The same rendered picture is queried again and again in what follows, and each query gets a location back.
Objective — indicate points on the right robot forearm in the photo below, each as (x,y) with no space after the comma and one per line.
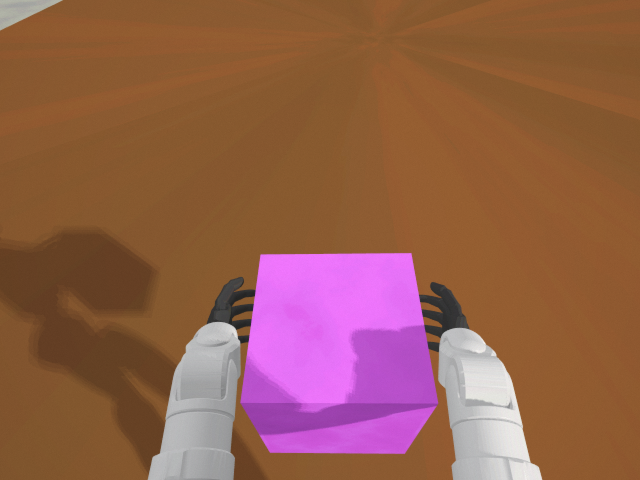
(488,438)

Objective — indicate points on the left robot forearm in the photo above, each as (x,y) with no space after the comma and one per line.
(196,443)

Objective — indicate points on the left robot hand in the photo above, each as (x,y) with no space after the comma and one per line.
(223,310)

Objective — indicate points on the carton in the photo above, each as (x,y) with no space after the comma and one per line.
(338,359)

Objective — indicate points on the right robot hand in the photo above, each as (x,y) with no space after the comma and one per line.
(452,316)

